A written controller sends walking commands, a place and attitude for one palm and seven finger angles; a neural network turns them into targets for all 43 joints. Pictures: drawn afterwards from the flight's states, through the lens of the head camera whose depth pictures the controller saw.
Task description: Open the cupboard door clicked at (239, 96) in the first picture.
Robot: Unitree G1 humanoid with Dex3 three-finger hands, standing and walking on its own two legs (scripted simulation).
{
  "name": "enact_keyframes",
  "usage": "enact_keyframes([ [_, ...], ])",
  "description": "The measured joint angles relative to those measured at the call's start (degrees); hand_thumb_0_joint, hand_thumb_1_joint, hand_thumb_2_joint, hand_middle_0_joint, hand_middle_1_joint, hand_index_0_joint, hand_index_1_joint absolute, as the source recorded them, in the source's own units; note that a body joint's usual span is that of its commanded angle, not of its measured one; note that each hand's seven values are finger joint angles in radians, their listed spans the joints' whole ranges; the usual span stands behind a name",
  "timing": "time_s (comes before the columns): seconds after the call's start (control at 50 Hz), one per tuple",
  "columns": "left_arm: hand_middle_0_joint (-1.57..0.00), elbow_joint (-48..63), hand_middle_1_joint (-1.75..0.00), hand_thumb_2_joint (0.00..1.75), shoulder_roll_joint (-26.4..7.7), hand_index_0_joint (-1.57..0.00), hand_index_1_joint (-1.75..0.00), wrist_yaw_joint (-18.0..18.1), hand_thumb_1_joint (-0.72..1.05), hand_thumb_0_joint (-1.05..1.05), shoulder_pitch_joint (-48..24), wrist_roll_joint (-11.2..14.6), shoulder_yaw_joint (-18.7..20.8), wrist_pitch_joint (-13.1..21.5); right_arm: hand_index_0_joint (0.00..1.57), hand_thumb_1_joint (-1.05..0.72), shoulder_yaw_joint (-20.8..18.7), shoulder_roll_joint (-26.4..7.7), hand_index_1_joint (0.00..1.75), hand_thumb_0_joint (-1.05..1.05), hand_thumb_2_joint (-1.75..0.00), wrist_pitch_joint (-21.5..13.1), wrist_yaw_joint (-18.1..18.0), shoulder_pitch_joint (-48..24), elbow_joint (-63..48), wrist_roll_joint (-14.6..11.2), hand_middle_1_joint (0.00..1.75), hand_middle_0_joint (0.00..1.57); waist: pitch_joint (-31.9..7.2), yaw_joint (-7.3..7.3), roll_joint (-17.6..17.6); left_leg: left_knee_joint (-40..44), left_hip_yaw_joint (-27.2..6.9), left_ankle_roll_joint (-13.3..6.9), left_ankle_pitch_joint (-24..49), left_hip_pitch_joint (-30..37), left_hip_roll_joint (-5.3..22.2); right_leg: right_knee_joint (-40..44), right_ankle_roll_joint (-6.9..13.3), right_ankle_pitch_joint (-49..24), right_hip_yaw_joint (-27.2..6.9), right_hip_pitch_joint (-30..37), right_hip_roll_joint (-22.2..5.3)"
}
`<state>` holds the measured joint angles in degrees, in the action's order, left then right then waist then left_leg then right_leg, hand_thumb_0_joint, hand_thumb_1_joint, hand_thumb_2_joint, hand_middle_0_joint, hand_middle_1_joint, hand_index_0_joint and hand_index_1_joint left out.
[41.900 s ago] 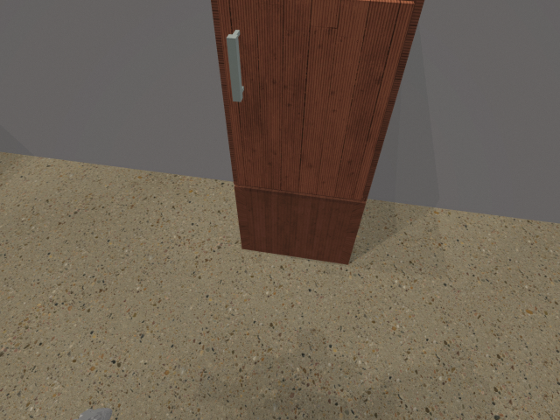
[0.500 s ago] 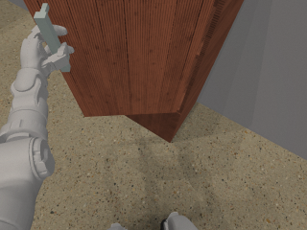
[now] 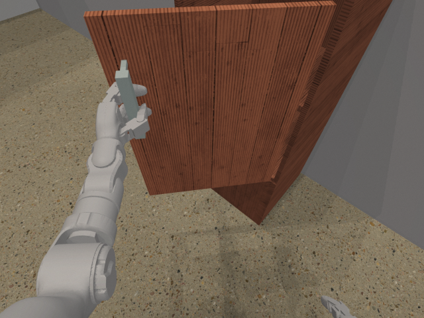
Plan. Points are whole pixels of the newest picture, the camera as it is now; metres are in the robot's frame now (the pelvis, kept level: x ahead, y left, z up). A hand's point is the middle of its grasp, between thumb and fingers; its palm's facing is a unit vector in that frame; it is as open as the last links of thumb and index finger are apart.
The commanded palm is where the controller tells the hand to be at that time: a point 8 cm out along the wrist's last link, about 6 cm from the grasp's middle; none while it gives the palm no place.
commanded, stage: pull the door open along its arc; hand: left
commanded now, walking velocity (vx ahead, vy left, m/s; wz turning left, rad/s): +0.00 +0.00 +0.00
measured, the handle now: (132, 101) +0.51 +0.16 +0.12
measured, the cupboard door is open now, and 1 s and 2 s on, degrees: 50 71 71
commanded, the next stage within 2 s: open thumb and fingers to let go in 1.14 s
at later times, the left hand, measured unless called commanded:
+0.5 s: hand (148, 116) +0.47 +0.12 +0.11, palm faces +0.33 -0.94 +0.02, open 5.6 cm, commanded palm +0.42 +0.17 +0.11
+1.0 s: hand (172, 175) +0.33 +0.07 +0.12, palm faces +0.31 -0.95 +0.05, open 6.0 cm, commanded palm +0.29 +0.11 +0.11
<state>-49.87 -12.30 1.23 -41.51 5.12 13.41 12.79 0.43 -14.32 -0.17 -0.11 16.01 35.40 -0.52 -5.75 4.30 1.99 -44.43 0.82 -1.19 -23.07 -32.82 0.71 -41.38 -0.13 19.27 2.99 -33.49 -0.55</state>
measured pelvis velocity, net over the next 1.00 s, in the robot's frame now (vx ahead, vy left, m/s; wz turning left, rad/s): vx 0.02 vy -0.01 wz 0.01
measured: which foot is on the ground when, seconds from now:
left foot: down 0.00-1.00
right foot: down 0.00-1.00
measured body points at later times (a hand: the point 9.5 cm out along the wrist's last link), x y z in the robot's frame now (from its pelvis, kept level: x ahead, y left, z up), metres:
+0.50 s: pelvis -0.02 -0.01 +0.00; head +0.05 -0.02 +0.44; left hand +0.45 +0.17 +0.11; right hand -0.03 -0.27 -0.13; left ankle -0.02 +0.10 -0.71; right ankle +0.01 -0.12 -0.71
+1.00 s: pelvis +0.02 -0.01 +0.01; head +0.02 -0.02 +0.46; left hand +0.31 +0.12 +0.12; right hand +0.20 -0.23 -0.08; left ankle -0.02 +0.10 -0.71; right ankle +0.01 -0.12 -0.71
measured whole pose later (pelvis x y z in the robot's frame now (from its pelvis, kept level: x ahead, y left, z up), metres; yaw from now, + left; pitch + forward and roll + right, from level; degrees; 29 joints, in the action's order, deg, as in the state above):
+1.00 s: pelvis +0.02 -0.01 +0.01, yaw +0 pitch +4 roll -1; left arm -2.0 6.5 27.0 -0.3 -1.4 -9.4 1.5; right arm -0.4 -11.3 1.6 0.8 10.2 32.9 1.7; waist -4.7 -0.4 2.8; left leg -37.2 0.9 -0.7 -22.3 -19.1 0.4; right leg -36.0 0.2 19.6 2.8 -20.6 -0.6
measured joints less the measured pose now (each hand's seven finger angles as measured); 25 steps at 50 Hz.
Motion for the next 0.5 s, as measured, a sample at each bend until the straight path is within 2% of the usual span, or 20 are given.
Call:
enact_keyframes([
  [0.14,-0.36,-7.15,-1.35,0.85,0.07,-0.36,-1.35,5.48,0.72,-0.01,-4.84,-1.72,1.11,3.69,0.20,-0.91,0.53,0.89,0.30,0.00,-0.90,-1.09,0.07,0.69,1.71,0.79,0.30,0.20,0.35,0.34,-0.30,-0.93,-0.30,0.40,0.66,-1.93,0.02,-1.47,0.50,-0.27,0.28,-2.10,-0.03],
  [0.26,-0.38,-10.78,-1.35,0.85,-1.19,-0.36,-1.35,7.50,0.72,-0.01,-6.84,-2.34,2.48,6.24,0.20,-0.91,0.53,0.88,0.30,0.00,-0.90,-1.01,-0.03,3.81,3.98,1.24,0.30,0.20,0.78,1.36,-0.06,-1.10,-0.42,0.68,1.25,-3.06,0.26,-1.71,0.85,-0.81,0.40,-3.28,0.21],
  [0.36,-0.38,-13.08,-1.35,0.85,-1.96,-0.37,-1.35,9.82,0.72,-0.01,-8.28,-2.66,3.94,7.30,0.20,-0.91,0.13,0.31,0.30,0.00,-0.90,-0.92,-0.04,6.34,5.64,1.68,0.30,0.20,0.99,2.32,0.10,-0.87,-0.36,0.83,1.77,-3.68,0.50,-1.42,1.03,-1.41,0.33,-3.94,0.46],
  [0.5,-0.36,-12.03,-1.35,0.86,-1.10,-0.38,-1.35,15.63,0.73,0.00,-7.73,-3.69,5.89,7.75,0.20,-0.91,-0.98,-0.40,0.30,0.00,-0.90,-1.05,0.67,8.24,6.26,2.63,0.30,0.20,0.54,3.20,0.15,-0.17,0.24,0.90,2.27,-4.05,0.90,-0.70,1.14,-2.19,-0.26,-4.60,0.89],
])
